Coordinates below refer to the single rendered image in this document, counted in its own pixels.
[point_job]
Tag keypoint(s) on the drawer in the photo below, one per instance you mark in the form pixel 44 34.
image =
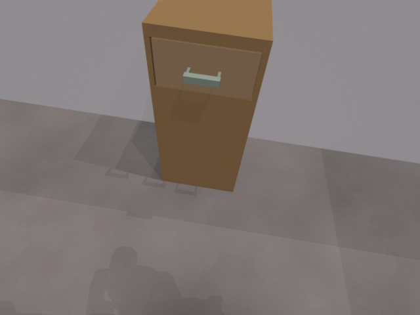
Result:
pixel 238 67

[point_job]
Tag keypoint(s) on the handle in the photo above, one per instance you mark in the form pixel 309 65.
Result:
pixel 203 80

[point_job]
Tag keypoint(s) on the cabinet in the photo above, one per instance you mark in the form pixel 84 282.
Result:
pixel 201 136

